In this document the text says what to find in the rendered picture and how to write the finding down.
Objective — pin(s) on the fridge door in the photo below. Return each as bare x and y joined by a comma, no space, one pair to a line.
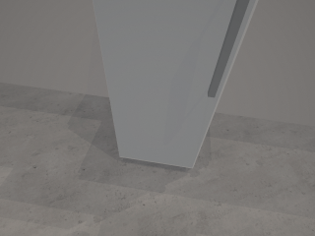
159,58

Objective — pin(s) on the handle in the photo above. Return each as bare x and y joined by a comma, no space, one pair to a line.
230,37

